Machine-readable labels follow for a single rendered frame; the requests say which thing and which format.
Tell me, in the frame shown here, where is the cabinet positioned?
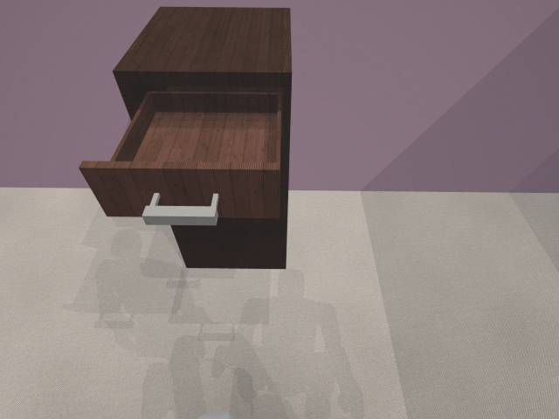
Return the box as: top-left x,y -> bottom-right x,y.
113,7 -> 292,269

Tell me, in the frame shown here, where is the handle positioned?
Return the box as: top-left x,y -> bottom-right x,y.
142,193 -> 219,225

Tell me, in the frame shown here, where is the drawer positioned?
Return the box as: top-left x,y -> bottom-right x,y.
79,92 -> 281,218

